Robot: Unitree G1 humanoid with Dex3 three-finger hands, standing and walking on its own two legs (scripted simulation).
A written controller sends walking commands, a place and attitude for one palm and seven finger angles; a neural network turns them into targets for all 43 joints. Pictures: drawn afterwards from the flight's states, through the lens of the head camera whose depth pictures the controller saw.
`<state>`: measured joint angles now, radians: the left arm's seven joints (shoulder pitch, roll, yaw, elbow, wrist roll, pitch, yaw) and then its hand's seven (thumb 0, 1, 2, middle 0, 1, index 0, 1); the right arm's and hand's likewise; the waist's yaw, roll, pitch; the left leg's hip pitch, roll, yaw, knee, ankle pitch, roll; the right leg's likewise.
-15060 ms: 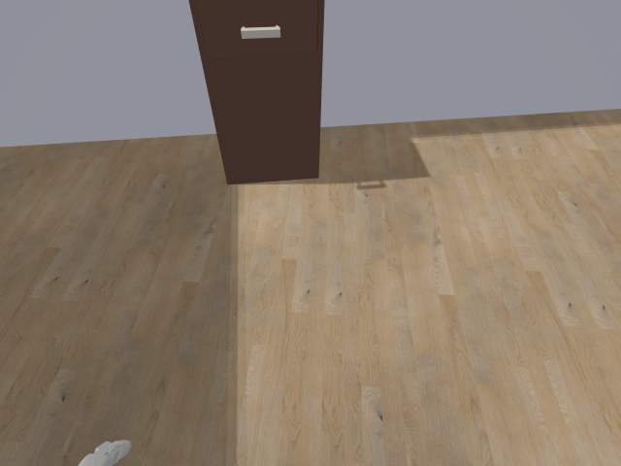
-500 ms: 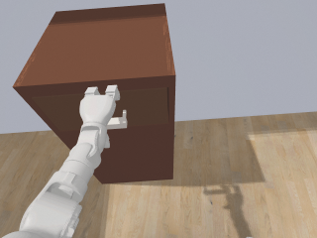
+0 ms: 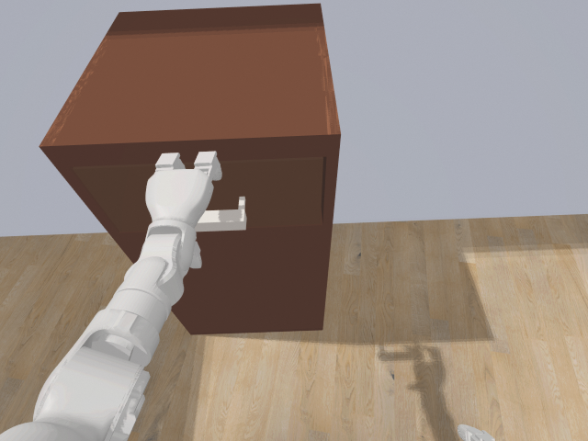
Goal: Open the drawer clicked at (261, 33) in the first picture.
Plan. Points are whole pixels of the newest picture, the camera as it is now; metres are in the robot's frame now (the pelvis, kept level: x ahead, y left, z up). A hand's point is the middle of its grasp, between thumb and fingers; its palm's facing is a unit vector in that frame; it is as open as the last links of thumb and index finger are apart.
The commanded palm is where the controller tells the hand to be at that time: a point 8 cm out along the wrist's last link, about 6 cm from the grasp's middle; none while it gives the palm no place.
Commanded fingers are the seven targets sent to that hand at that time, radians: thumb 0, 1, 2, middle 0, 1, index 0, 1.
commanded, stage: move the hooked fingers above the handle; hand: left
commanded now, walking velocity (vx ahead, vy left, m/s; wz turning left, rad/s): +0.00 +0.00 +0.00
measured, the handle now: (208, 211) +0.49 +0.17 -0.03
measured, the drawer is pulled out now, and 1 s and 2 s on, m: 0.00 0.00 0.00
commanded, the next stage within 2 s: none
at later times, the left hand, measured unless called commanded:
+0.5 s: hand (174, 210) +0.44 +0.20 +0.04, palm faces +0.10 +0.03 -0.99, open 13.8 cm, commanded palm +0.40 +0.18 +0.09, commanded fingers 0.00 -0.50 0.30 -0.30 -1.20 -0.30 -1.20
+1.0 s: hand (152, 222) +0.42 +0.23 +0.04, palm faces -0.08 +0.06 -1.00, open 13.8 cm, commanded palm +0.40 +0.18 +0.09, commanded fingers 0.00 -0.50 0.30 -0.30 -1.20 -0.30 -1.20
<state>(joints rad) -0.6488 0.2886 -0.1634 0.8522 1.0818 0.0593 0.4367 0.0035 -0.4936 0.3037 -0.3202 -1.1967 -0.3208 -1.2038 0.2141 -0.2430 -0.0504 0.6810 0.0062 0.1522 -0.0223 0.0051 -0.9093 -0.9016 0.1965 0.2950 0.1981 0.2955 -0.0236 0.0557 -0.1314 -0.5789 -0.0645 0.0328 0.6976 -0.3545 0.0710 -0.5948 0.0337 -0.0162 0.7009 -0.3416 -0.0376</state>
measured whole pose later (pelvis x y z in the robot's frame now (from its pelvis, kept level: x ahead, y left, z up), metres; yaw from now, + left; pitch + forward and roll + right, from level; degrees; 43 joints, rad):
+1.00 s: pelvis +0.01 -0.01 +0.01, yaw +0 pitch +13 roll +0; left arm -0.65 0.35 -0.19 0.92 0.99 0.31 0.32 0.00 -0.49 0.30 -0.31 -1.19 -0.31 -1.20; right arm 0.21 -0.23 -0.02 0.67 0.04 0.20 -0.04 0.01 -0.91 -0.90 0.20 0.30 0.20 0.30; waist -0.01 0.07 -0.12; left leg -0.53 -0.06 0.03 0.64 -0.33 0.06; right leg -0.55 0.04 -0.01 0.64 -0.32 -0.04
